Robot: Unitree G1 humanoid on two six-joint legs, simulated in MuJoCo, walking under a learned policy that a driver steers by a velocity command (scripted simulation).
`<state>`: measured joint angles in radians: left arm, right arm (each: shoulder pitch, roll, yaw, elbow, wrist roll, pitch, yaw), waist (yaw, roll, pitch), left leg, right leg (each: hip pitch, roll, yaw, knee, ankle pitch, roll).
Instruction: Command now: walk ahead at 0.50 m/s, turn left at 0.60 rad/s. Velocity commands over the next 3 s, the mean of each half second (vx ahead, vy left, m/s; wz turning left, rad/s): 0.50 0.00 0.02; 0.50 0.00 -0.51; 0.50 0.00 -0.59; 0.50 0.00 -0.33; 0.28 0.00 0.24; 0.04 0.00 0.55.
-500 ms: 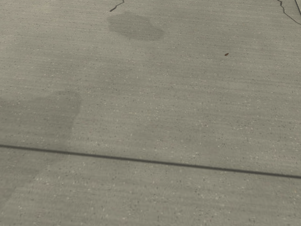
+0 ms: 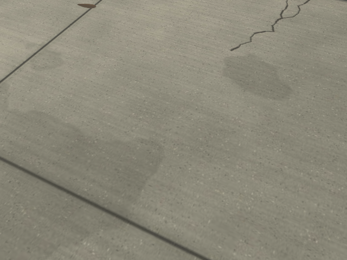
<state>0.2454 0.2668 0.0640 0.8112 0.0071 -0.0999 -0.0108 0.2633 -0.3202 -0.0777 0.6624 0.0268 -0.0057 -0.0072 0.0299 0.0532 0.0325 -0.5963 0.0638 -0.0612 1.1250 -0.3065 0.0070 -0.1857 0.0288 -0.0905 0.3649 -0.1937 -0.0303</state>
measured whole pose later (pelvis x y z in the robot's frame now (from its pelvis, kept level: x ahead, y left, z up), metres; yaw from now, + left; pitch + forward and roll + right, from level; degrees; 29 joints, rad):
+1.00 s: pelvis +0.54 -0.03 +0.00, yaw -20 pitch +1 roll +1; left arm 0.28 0.28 0.07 0.76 -0.01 -0.05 -0.03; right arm 0.14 -0.30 -0.07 0.73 0.00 -0.10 -0.01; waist 0.03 0.02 0.06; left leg -0.55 0.10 -0.07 1.08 -0.31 -0.02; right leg -0.27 0.10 0.03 0.42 -0.17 -0.11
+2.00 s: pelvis +0.99 -0.32 +0.00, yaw -48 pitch +1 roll +0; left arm 0.27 0.27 0.06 0.71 0.00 -0.06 -0.03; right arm 0.20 -0.32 -0.05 0.83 0.02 -0.08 0.01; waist 0.01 0.03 0.04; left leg -0.54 0.12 -0.02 1.11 -0.31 0.00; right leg -0.24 0.07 -0.03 0.39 -0.17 -0.08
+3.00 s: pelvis +1.19 -0.52 +0.00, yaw -19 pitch +2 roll +1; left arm 0.17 0.25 0.05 0.69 0.02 0.01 0.05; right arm 0.19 -0.34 -0.10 0.67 0.02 0.07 -0.01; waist 0.01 0.04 0.04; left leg -0.51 -0.01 -0.05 1.02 -0.40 -0.10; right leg -0.26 -0.05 -0.05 0.45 -0.22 0.00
